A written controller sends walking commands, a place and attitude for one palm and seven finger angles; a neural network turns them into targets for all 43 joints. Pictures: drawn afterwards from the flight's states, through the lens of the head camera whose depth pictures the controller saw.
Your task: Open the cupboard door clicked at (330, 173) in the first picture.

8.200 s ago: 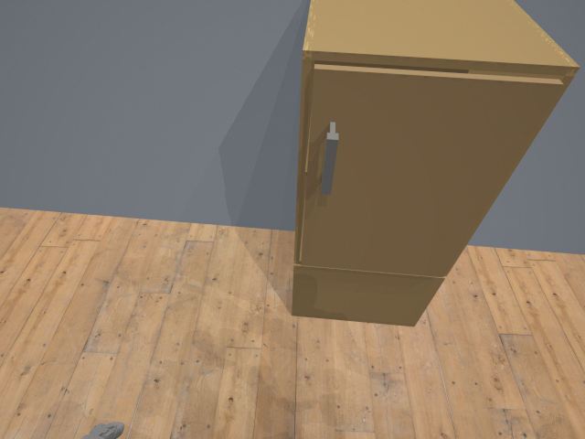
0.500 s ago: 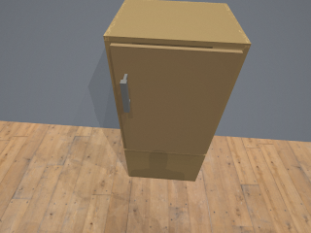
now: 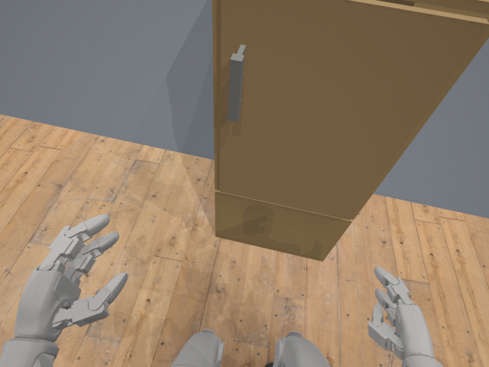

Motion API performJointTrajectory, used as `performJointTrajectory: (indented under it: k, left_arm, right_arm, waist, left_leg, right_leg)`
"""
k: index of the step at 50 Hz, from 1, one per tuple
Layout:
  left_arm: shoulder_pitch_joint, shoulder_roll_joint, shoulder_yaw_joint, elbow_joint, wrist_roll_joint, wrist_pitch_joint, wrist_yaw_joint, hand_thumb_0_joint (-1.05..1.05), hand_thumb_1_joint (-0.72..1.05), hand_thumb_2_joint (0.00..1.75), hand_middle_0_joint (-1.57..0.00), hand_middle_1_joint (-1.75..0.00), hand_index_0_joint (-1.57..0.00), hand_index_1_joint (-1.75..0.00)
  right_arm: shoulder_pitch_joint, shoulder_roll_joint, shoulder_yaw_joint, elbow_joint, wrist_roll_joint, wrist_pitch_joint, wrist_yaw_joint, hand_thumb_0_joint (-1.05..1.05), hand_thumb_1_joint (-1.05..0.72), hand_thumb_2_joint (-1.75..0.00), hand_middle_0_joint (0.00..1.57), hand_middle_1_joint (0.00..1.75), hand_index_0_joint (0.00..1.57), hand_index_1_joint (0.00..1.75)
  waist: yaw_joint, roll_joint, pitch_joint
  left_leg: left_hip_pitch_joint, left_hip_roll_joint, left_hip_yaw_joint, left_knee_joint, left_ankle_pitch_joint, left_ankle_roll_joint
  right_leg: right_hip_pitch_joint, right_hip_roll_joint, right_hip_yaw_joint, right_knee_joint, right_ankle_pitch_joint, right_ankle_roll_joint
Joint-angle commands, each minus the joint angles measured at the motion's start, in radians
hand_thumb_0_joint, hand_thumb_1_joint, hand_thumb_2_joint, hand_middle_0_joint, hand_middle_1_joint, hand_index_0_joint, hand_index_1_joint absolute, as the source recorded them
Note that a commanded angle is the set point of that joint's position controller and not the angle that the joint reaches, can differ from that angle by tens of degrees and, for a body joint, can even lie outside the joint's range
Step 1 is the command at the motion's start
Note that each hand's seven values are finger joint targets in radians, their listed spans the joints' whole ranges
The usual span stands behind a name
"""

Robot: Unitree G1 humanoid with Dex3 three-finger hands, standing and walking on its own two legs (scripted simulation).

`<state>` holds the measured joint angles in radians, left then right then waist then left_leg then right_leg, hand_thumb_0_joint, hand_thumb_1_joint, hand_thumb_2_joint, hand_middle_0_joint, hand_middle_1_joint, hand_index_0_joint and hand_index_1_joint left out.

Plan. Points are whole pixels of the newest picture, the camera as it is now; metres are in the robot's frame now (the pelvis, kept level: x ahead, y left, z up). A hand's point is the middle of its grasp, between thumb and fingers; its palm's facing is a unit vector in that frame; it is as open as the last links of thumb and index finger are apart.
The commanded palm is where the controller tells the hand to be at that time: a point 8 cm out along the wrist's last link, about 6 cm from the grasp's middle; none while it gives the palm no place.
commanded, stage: raise the hand with hooked fingers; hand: left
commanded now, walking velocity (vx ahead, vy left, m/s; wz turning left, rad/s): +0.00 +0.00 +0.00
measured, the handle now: (237, 84) +0.60 +0.09 +0.12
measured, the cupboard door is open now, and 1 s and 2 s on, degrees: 0 0 0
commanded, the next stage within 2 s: move the hooked fingers beside the handle in 1.54 s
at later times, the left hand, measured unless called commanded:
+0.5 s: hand (103, 232) +0.27 +0.24 +0.07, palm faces -0.09 -0.99 -0.06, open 12.4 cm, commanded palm +0.26 +0.30 +0.10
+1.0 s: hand (87, 175) +0.33 +0.27 +0.13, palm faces -0.04 -1.00 -0.06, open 14.0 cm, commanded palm +0.30 +0.31 +0.13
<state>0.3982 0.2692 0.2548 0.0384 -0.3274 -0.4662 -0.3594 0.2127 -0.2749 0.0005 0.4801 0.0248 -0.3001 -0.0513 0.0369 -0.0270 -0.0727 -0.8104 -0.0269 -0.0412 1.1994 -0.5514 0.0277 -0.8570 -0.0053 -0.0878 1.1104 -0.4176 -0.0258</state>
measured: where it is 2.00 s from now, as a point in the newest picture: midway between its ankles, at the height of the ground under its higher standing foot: outside the picture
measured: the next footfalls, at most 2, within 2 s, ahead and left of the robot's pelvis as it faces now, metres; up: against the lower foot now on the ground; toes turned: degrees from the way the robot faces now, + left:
none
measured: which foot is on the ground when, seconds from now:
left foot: down 0.00-1.00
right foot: down 0.00-1.00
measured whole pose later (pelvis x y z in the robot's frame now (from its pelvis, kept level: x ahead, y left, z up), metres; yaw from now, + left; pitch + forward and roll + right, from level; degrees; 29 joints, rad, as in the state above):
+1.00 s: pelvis +0.04 +0.00 +0.04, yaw -1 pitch +9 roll -2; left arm -0.01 0.44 0.43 0.32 -0.37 -0.23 -0.53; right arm 0.29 -0.27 0.06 0.53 0.05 -0.20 -0.08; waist 0.00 0.01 -0.08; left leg -0.60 -0.01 -0.04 0.94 -0.49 0.02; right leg -0.65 0.02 -0.07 0.86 -0.36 -0.02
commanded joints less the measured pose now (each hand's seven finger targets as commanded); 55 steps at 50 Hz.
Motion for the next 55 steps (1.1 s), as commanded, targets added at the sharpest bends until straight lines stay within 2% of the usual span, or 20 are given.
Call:
performJointTrajectory:
  k: [1, 3, 6, 8, 10, 13, 15, 17, 20, 24, 25, 26, 31, 33, 35, 38, 41, 45, 50, 55]
  left_arm:
    - [-0.242, 0.147, -0.042, -0.213, 0.040, -0.012, -0.023, 0.00, 0.22, 0.61, -0.25, -0.74, -0.25, -0.74]
    - [-0.198, 0.176, -0.015, -0.135, 0.053, 0.065, -0.056, 0.00, 0.18, 0.59, -0.25, -0.76, -0.25, -0.76]
    - [-0.132, 0.237, 0.083, -0.147, 0.016, 0.163, -0.094, 0.00, 0.11, 0.56, -0.26, -0.81, -0.26, -0.81]
    - [-0.090, 0.255, 0.155, -0.206, -0.033, 0.186, -0.083, 0.00, 0.06, 0.54, -0.26, -0.84, -0.26, -0.84]
    - [-0.061, 0.257, 0.208, -0.243, -0.073, 0.171, -0.056, 0.00, 0.01, 0.52, -0.26, -0.87, -0.26, -0.87]
    - [-0.047, 0.201, 0.178, -0.270, -0.069, 0.115, -0.011, 0.00, -0.06, 0.49, -0.27, -0.92, -0.27, -0.92]
    - [-0.102, 0.173, 0.129, -0.219, -0.045, 0.099, -0.011, 0.00, -0.10, 0.47, -0.27, -0.94, -0.27, -0.94]
    - [-0.106, 0.171, 0.098, -0.181, -0.021, 0.092, -0.032, 0.00, -0.15, 0.45, -0.27, -0.98, -0.27, -0.98]
    - [-0.158, 0.205, 0.085, -0.160, -0.016, 0.114, -0.080, 0.00, -0.22, 0.42, -0.28, -1.02, -0.28, -1.02]
    - [-0.242, 0.328, 0.193, -0.225, -0.047, 0.111, -0.105, 0.00, -0.31, 0.38, -0.29, -1.08, -0.29, -1.08]
    - [-0.262, 0.371, 0.232, -0.226, -0.054, 0.106, -0.099, 0.00, -0.34, 0.37, -0.29, -1.10, -0.29, -1.10]
    - [-0.282, 0.359, 0.230, -0.251, -0.065, 0.097, -0.096, 0.00, -0.36, 0.36, -0.29, -1.11, -0.29, -1.11]
    - [-0.310, 0.319, 0.213, -0.120, -0.081, 0.120, -0.091, 0.00, -0.48, 0.31, -0.30, -1.18, -0.30, -1.18]
    - [-0.309, 0.304, 0.190, -0.041, -0.070, 0.162, -0.113, 0.00, -0.50, 0.30, -0.30, -1.20, -0.30, -1.20]
    - [-0.349, 0.314, 0.178, 0.020, -0.063, 0.208, -0.145, 0.00, -0.50, 0.30, -0.30, -1.20, -0.30, -1.20]
    - [-0.455, 0.362, 0.197, 0.040, -0.056, 0.233, -0.172, 0.00, -0.50, 0.30, -0.30, -1.20, -0.30, -1.20]
    - [-0.565, 0.427, 0.247, -0.009, -0.066, 0.202, -0.174, 0.00, -0.50, 0.30, -0.30, -1.20, -0.30, -1.20]
    - [-0.591, 0.464, 0.296, 0.035, -0.077, 0.155, -0.164, 0.00, -0.50, 0.30, -0.30, -1.20, -0.30, -1.20]
    - [-0.617, 0.443, 0.265, 0.181, -0.067, 0.204, -0.199, 0.00, -0.50, 0.30, -0.30, -1.20, -0.30, -1.20]
    - [-0.621, 0.435, 0.249, 0.216, -0.070, 0.236, -0.234, 0.00, -0.50, 0.30, -0.30, -1.20, -0.30, -1.20]
  right_arm:
    - [0.008, -0.143, -0.032, -0.085, 0.011, -0.049, -0.023, 0.00, -0.90, -0.90, 0.20, 0.30, 0.20, 0.30]
    - [0.013, -0.150, -0.035, -0.086, 0.021, -0.042, -0.026, 0.00, -0.90, -0.90, 0.20, 0.30, 0.20, 0.30]
    - [0.001, -0.144, -0.031, -0.121, 0.026, -0.025, -0.025, 0.00, -0.90, -0.90, 0.20, 0.30, 0.20, 0.30]
    - [-0.014, -0.126, -0.031, -0.141, 0.021, -0.014, -0.025, 0.00, -0.90, -0.90, 0.20, 0.30, 0.20, 0.30]
    - [-0.026, -0.103, -0.028, -0.142, 0.014, -0.014, -0.021, 0.00, -0.90, -0.90, 0.20, 0.30, 0.20, 0.30]
    - [-0.002, -0.091, -0.035, -0.118, 0.009, -0.012, -0.005, 0.00, -0.90, -0.90, 0.20, 0.30, 0.20, 0.30]
    - [0.002, -0.102, -0.035, -0.105, 0.006, -0.007, 0.001, 0.00, -0.90, -0.90, 0.20, 0.30, 0.20, 0.30]
    - [0.027, -0.119, -0.042, -0.098, 0.010, -0.002, 0.006, 0.00, -0.90, -0.90, 0.20, 0.30, 0.20, 0.30]
    - [0.036, -0.140, -0.043, -0.107, 0.018, 0.000, -0.002, 0.00, -0.90, -0.90, 0.20, 0.30, 0.20, 0.30]
    - [0.033, -0.144, -0.039, -0.115, 0.021, 0.003, -0.020, 0.00, -0.90, -0.90, 0.20, 0.30, 0.20, 0.30]
    - [0.029, -0.147, -0.035, -0.110, 0.020, 0.007, -0.023, 0.00, -0.90, -0.90, 0.20, 0.30, 0.20, 0.30]
    - [0.025, -0.137, -0.030, -0.112, 0.019, 0.010, -0.024, 0.00, -0.90, -0.90, 0.20, 0.30, 0.20, 0.30]
    - [0.029, -0.136, -0.018, -0.101, 0.024, 0.024, -0.023, 0.00, -0.90, -0.90, 0.20, 0.30, 0.20, 0.30]
    - [0.034, -0.143, -0.020, -0.102, 0.029, 0.031, -0.023, 0.00, -0.90, -0.90, 0.20, 0.30, 0.20, 0.30]
    - [0.034, -0.152, -0.017, -0.111, 0.029, 0.036, -0.026, 0.00, -0.90, -0.90, 0.20, 0.30, 0.20, 0.30]
    - [0.029, -0.157, -0.015, -0.116, 0.032, 0.043, -0.033, 0.00, -0.90, -0.90, 0.20, 0.30, 0.20, 0.30]
    - [0.021, -0.150, -0.010, -0.120, 0.028, 0.042, -0.039, 0.00, -0.90, -0.90, 0.20, 0.30, 0.20, 0.30]
    - [0.032, -0.145, -0.004, -0.100, 0.021, 0.038, -0.043, 0.00, -0.90, -0.90, 0.20, 0.30, 0.20, 0.30]
    - [0.037, -0.152, -0.003, -0.087, 0.030, 0.048, -0.046, 0.00, -0.90, -0.90, 0.20, 0.30, 0.20, 0.30]
    - [0.044, -0.157, -0.007, -0.101, 0.032, 0.051, -0.043, 0.00, -0.90, -0.90, 0.20, 0.30, 0.20, 0.30]
  waist:
    - [-0.117, 0.116, -0.127]
    - [-0.100, 0.070, -0.151]
    - [-0.029, 0.104, -0.262]
    - [0.006, 0.055, -0.351]
    - [0.035, 0.071, -0.367]
    - [0.010, 0.092, -0.319]
    - [-0.023, 0.079, -0.228]
    - [-0.045, 0.112, -0.229]
    - [-0.062, 0.101, -0.222]
    - [-0.040, 0.113, -0.321]
    - [-0.030, 0.147, -0.309]
    - [-0.026, 0.163, -0.326]
    - [-0.034, 0.189, -0.243]
    - [-0.043, 0.150, -0.225]
    - [-0.048, 0.138, -0.193]
    - [-0.054, 0.086, -0.206]
    - [-0.041, 0.128, -0.259]
    - [-0.032, 0.121, -0.264]
    - [-0.039, 0.132, -0.201]
    - [-0.036, 0.084, -0.224]
  left_leg:
    - [0.026, 0.016, -0.061, -0.276, 0.027, 0.004]
    - [0.020, 0.016, -0.058, -0.290, 0.052, 0.002]
    - [0.089, 0.007, -0.042, -0.320, 0.219, -0.012]
    - [0.122, 0.007, -0.033, -0.324, 0.344, -0.019]
    - [0.143, 0.007, -0.030, -0.320, 0.460, -0.034]
    - [0.171, 0.018, -0.025, -0.318, 0.536, -0.052]
    - [0.140, 0.021, -0.033, -0.310, 0.511, -0.055]
    - [0.156, 0.024, -0.031, -0.309, 0.489, -0.057]
    - [0.166, 0.025, -0.038, -0.317, 0.455, -0.049]
    - [0.211, 0.022, -0.033, -0.335, 0.442, -0.036]
    - [0.218, 0.021, -0.035, -0.333, 0.466, -0.043]
    - [0.241, 0.022, -0.036, -0.344, 0.477, -0.047]
    - [0.241, 0.026, -0.036, -0.373, 0.473, -0.053]
    - [0.231, 0.027, -0.032, -0.383, 0.453, -0.048]
    - [0.208, 0.022, -0.024, -0.389, 0.420, -0.037]
    - [0.201, 0.022, -0.023, -0.408, 0.350, -0.021]
    - [0.240, 0.016, -0.020, -0.416, 0.361, -0.022]
    - [0.246, 0.018, -0.017, -0.419, 0.390, -0.022]
    - [0.228, 0.017, -0.005, -0.445, 0.352, -0.015]
    - [0.227, 0.011, 0.002, -0.451, 0.371, -0.007]
  right_leg:
    - [0.077, 0.031, 0.052, -0.193, -0.094, -0.002]
    - [0.111, 0.026, 0.048, -0.214, -0.082, 0.002]
    - [0.236, 0.024, 0.026, -0.216, 0.041, -0.007]
    - [0.330, 0.022, 0.017, -0.210, 0.147, -0.003]
    - [0.373, 0.031, 0.010, -0.191, 0.244, -0.011]
    - [0.317, 0.030, -0.002, -0.187, 0.285, -0.005]
    - [0.252, 0.037, -0.008, -0.182, 0.253, -0.009]
    - [0.221, 0.030, -0.005, -0.193, 0.223, -0.004]
    - [0.226, 0.032, 0.003, -0.214, 0.202, -0.007]
    - [0.313, 0.025, 0.020, -0.240, 0.210, -0.005]
    - [0.315, 0.032, 0.018, -0.231, 0.221, -0.013]
    - [0.323, 0.031, 0.016, -0.235, 0.222, -0.013]
    - [0.317, 0.034, 0.008, -0.259, 0.222, -0.014]
    - [0.317, 0.032, 0.008, -0.278, 0.224, -0.008]
    - [0.329, 0.033, 0.018, -0.296, 0.225, -0.012]
    - [0.352, 0.027, 0.029, -0.326, 0.183, -0.007]
    - [0.394, 0.030, 0.045, -0.334, 0.183, -0.014]
    - [0.427, 0.033, 0.053, -0.338, 0.214, -0.017]
    - [0.427, 0.024, 0.061, -0.372, 0.195, -0.015]
    - [0.464, 0.020, 0.077, -0.394, 0.225, -0.011]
